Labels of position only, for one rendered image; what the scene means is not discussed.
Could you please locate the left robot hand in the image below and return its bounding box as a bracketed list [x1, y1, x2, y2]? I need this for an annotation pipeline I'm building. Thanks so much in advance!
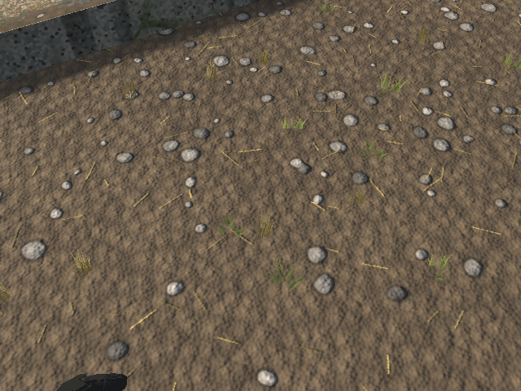
[56, 373, 127, 391]

